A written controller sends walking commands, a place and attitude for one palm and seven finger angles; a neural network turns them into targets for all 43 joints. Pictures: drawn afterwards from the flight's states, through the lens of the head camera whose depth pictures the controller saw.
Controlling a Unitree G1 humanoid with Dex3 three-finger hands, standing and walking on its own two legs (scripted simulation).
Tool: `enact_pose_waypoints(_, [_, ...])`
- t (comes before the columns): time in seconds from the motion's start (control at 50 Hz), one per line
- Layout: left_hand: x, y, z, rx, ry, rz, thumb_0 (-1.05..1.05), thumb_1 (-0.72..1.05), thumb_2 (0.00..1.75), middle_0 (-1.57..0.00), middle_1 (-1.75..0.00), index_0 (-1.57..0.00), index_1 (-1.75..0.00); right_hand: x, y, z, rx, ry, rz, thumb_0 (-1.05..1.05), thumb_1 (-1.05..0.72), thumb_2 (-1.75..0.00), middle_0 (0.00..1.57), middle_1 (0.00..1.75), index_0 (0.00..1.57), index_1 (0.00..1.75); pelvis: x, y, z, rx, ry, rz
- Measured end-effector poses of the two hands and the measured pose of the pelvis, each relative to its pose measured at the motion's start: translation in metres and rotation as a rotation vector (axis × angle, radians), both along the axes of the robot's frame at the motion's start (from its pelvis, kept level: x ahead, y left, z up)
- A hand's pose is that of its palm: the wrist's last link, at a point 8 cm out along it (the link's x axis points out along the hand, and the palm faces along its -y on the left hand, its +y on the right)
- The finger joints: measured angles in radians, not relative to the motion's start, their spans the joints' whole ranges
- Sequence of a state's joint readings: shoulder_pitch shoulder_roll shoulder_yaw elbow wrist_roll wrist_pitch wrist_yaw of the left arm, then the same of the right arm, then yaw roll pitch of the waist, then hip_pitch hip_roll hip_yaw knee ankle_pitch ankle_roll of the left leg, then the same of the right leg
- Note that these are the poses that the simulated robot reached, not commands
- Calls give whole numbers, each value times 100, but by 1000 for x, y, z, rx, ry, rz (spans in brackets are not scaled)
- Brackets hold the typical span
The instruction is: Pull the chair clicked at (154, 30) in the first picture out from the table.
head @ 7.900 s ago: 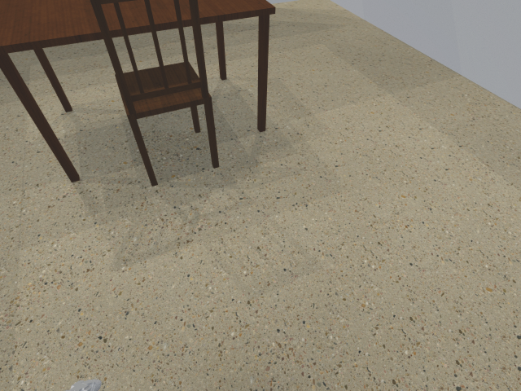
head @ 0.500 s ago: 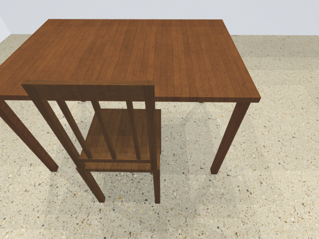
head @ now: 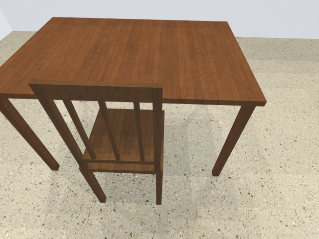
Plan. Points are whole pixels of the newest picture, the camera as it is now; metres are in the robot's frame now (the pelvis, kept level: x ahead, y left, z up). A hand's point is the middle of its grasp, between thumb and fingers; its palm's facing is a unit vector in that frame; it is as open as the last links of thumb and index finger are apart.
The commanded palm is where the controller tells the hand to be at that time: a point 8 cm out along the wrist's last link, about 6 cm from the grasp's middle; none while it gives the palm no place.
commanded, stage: look again from close up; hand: left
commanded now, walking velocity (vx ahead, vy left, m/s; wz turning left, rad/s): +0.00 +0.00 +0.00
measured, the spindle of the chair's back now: (111, 133) +0.46 +0.21 -0.07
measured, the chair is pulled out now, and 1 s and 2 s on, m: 0.00 0.00 0.00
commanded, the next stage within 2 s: raise the hand toward the chair's back in 0.38 s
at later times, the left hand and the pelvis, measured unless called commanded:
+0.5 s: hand out of the picture -0.02 +0.18 -0.17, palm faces +0.03 -0.98 -0.20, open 7.4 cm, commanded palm +0.09 +0.23 -0.07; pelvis +0.00 +0.01 +0.00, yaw +0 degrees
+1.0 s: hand out of the picture +0.11 +0.19 -0.07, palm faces +0.08 -1.00 -0.03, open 10.1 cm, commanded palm +0.11 +0.24 -0.06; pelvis -0.08 +0.00 -0.11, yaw +2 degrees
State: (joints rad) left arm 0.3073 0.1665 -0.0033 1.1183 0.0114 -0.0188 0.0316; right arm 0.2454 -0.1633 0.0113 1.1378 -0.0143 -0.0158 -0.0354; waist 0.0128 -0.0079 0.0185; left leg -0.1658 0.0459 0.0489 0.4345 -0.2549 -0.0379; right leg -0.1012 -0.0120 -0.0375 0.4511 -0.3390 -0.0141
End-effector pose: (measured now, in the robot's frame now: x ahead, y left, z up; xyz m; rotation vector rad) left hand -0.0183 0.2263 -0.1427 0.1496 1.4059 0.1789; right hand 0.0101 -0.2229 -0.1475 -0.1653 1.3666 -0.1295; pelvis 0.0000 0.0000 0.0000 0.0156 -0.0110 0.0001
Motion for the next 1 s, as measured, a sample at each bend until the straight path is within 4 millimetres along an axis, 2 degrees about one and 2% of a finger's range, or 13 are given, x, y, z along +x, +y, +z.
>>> enact_pose_waypoints(0.24, [4, 8, 1, 3, -7, -8, 1, 91, 90, -20, -30, -20, -30, -13, 11, 0, 13, 28, -9, 1, -92, -89, 20, 30, 20, 30, -2, 7, 1, 1, 2, 0])
enact_pose_waypoints(0.5, [-4, 6, 0, -6, 6, -3, 1, 91, 90, -20, -30, -20, -30, -19, 16, 0, 14, 39, -12, 1, -92, -89, 20, 30, 20, 30, -4, 11, 1, -6, 8, 3])
enact_pose_waypoints(0.52, [5, 8, 5, -9, -46, 55, 1, 91, 90, -20, -30, -20, -30, -16, 13, 1, -1, 11, -18, 1, -92, -89, 20, 30, 20, 30, -6, 12, 0, -13, 6, 1])
enact_pose_waypoints(0.54, [22, 13, 17, 9, -163, 74, 1, 91, 90, -21, -30, -20, -30, -10, 11, 4, -23, -49, -9, 2, -92, -89, 20, 30, 20, 30, -9, 13, 0, -13, 2, -4])
enact_pose_waypoints(0.6, [83, 26, 67, 64, -554, 60, 2, 91, 89, -20, -29, -20, -29, 19, 3, 14, -43, -279, 31, 2, -92, -89, 20, 30, 20, 30, -17, 15, -3, -1, 16, 16])
enact_pose_waypoints(0.66, [139, 27, 112, 49, -925, -2, 2, 88, 87, -20, -29, -19, -29, 54, -6, 24, -57, -480, 88, 2, -91, -89, 20, 30, 20, 30, -30, 16, -12, -7, 67, 44])
enact_pose_waypoints(0.7, [163, 21, 127, -14, -1141, -46, 2, 84, 86, -19, -28, -19, -28, 77, -13, 30, -73, -596, 122, 2, -91, -89, 20, 30, 20, 30, -40, 15, -24, -8, 121, 41])
enact_pose_waypoints(0.74, [173, 10, 130, -101, -1315, -106, 1, 81, 85, -19, -28, -18, -28, 99, -18, 37, -88, -703, 155, 2, -91, -89, 20, 30, 20, 30, -50, 13, -39, -8, 167, 30])
enact_pose_waypoints(0.8, [165, -3, 116, -186, -1450, -209, 1, 74, 82, -18, -27, -18, -27, 128, -22, 40, -106, -840, 202, 2, -91, -89, 20, 30, 20, 30, -62, 11, -66, -5, 219, 18])
enact_pose_waypoints(0.9, [124, -1, 68, -191, -1334, -153, 1, 62, 77, -18, -25, -17, -25, 157, -11, 33, -96, -955, 233, 2, -91, -89, 20, 30, 20, 30, -76, 7, -100, -14, 242, 27])
enact_pose_waypoints(0.94, [109, 4, 62, -144, -1297, -122, 1, 57, 75, -17, -25, -17, -24, 160, -1, 25, -78, -962, 243, 2, -91, -90, 20, 30, 20, 30, -79, 5, -107, -25, 243, 34])
enact_pose_waypoints(1.0, [98, 12, 72, -75, -1322, -121, 2, 50, 72, -17, -23, -16, -23, 153, 17, 10, -40, -933, 256, 2, -91, -90, 20, 30, 20, 30, -83, 3, -111, -48, 238, 47])
